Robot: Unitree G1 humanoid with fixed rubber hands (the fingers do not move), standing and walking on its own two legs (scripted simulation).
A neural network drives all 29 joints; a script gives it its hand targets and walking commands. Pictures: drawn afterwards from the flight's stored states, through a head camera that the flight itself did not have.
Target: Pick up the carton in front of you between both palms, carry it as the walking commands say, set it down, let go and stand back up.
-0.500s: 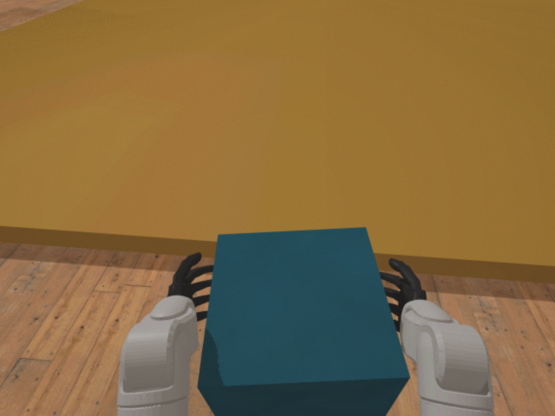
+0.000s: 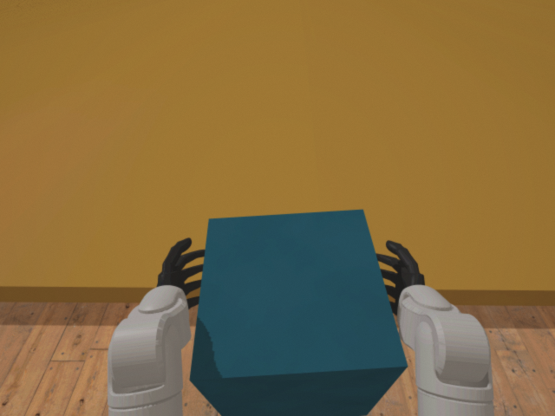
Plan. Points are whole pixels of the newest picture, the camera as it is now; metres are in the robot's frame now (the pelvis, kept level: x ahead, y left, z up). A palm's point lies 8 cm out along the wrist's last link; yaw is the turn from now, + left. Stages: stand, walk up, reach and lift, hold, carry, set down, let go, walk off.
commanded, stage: carry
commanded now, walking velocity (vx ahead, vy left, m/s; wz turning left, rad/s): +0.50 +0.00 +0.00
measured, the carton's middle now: (292, 322) +0.27 -0.01 +0.01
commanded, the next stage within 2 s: none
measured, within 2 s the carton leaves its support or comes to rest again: neither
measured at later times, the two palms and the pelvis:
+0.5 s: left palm (186, 101) +0.67 +0.17 +0.15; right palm (336, 97) +0.68 -0.13 +0.15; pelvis +0.33 +0.00 -0.01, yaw +2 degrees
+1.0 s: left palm (207, 39) +1.07 +0.17 +0.13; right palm (312, 40) +1.07 -0.13 +0.13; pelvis +0.68 +0.02 -0.01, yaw +3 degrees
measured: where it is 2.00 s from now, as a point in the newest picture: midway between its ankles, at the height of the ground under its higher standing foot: (266, 183)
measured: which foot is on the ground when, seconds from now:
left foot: down 0.00-0.08, up 0.10-0.52, down 0.54-1.00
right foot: up 0.00-0.06, down 0.08-0.56, up 0.58-1.00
